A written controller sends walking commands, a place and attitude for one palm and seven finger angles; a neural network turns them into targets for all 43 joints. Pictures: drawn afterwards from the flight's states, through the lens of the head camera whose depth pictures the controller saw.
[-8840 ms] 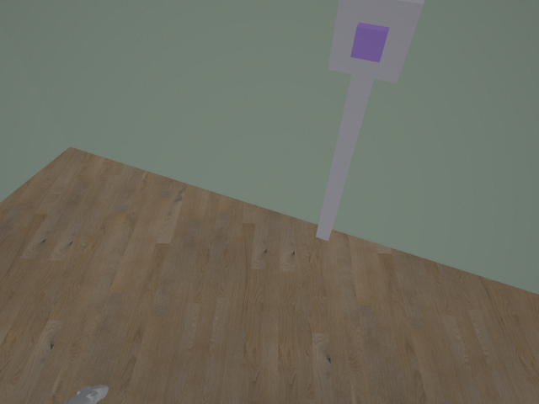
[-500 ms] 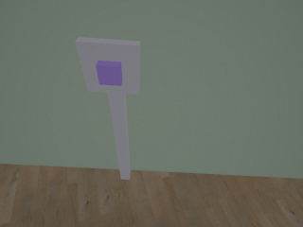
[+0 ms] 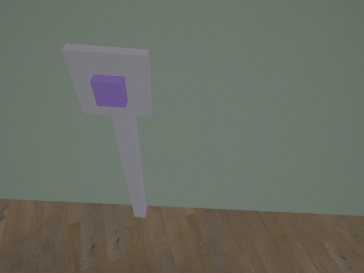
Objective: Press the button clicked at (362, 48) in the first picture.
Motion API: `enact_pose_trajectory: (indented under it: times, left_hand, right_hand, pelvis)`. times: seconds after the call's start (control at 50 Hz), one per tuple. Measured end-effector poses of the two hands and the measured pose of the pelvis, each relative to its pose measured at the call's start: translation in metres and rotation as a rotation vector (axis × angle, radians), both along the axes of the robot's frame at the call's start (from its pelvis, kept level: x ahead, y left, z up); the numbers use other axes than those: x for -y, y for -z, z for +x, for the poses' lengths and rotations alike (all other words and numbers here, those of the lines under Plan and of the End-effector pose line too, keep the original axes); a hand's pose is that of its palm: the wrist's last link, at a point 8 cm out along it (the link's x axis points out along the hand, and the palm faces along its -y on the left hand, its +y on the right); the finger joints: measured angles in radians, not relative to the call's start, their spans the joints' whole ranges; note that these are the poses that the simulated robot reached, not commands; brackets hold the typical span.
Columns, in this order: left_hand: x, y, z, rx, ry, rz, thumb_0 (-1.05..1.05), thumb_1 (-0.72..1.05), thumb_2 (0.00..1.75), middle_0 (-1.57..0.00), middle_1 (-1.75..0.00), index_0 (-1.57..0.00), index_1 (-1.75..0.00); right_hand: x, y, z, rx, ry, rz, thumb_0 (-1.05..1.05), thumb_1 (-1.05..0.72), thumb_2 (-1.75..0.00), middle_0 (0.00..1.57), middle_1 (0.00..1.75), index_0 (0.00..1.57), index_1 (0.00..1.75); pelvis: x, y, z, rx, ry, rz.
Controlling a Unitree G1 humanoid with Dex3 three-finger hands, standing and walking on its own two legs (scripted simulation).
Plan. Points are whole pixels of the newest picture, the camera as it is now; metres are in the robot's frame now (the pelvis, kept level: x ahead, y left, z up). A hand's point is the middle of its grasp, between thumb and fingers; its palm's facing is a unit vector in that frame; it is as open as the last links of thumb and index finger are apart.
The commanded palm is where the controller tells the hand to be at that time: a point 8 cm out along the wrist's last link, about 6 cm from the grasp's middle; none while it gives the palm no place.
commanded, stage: come to a stop and stand still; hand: left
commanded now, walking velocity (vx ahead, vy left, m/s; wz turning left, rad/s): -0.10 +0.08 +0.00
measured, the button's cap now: (110, 90) +0.49 +0.22 +0.14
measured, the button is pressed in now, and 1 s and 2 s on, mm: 0 0 0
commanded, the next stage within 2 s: look again from close up in 0.70 s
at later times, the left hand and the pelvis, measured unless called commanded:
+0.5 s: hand out of the picture +0.00 +0.24 -0.16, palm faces -0.02 -0.95 -0.30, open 7.3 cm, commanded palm none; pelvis -0.04 +0.03 +0.00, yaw -1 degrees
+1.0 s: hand out of the picture -0.02 +0.17 -0.17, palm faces -0.03 -0.98 -0.17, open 7.3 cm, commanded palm none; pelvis -0.02 +0.01 +0.00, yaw -2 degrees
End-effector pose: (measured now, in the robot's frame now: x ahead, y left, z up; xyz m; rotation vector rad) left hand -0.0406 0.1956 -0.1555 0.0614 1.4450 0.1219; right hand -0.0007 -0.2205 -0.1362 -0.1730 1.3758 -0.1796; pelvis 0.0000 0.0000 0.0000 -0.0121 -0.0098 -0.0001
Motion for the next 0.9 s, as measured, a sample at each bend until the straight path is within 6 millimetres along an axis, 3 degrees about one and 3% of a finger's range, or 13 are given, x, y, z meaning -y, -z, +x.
enact_pose_trajectory:
  times: [0.08,0.26,0.36,0.46,0.58,0.72,0.9]
  left_hand:
    - [-0.003,-0.001,0.015,0.035,0.013,0.008,0.0,0.91,0.9,-0.2,-0.3,-0.2,-0.3]
    - [-0.046,-0.008,0.023,0.098,0.059,0.1,0.01,0.92,0.9,-0.2,-0.3,-0.2,-0.3]
    - [-0.073,-0.02,0.03,0.143,0.078,0.158,0.01,0.92,0.9,-0.2,-0.3,-0.2,-0.3]
    - [-0.085,-0.031,0.032,0.162,0.093,0.188,0.0,0.91,0.9,-0.2,-0.3,-0.2,-0.3]
    - [-0.081,-0.033,0.025,0.13,0.101,0.177,0.0,0.91,0.9,-0.2,-0.3,-0.2,-0.3]
    - [-0.057,-0.025,0.014,0.065,0.097,0.121,0.0,0.91,0.9,-0.2,-0.3,-0.2,-0.3]
    - [-0.028,-0.015,0.01,0.009,0.087,0.062,0.01,0.92,0.9,-0.2,-0.3,-0.2,-0.3]
  right_hand:
    - [0.001,-0.002,0.011,0.028,-0.001,-0.008,0.02,-0.94,-0.9,0.2,0.3,0.2,0.3]
    - [-0.007,0.001,0.02,0.129,-0.014,0.009,0.01,-0.93,-0.9,0.2,0.3,0.2,0.3]
    - [-0.018,0.009,0.012,0.166,-0.028,0.039,0.0,-0.93,-0.9,0.2,0.3,0.2,0.3]
    - [-0.023,0.014,-0.002,0.142,-0.032,0.061,0.0,-0.94,-0.9,0.2,0.3,0.2,0.3]
    - [-0.024,0.015,-0.021,0.086,-0.025,0.077,0.0,-0.93,-0.9,0.2,0.3,0.2,0.3]
    - [-0.021,0.013,-0.038,0.012,-0.008,0.079,0.0,-0.91,-0.9,0.2,0.3,0.2,0.3]
    - [-0.015,0.009,-0.038,-0.036,0.011,0.069,0.0,-0.91,-0.9,0.2,0.3,0.2,0.3]
  pelvis:
    - [-0.004,-0.001,-0.003,0.001,0.005,0.006]
    - [-0.018,0.003,-0.027,0.004,0.013,-0.008]
    - [-0.029,0.005,-0.036,0.011,0.009,0.0]
    - [-0.033,0.003,-0.04,0.006,0.016,0.013]
    - [-0.032,0.0,-0.04,-0.004,0.022,0.022]
    - [-0.024,-0.003,-0.035,-0.011,0.025,0.025]
    - [-0.012,-0.004,-0.023,-0.013,0.028,0.024]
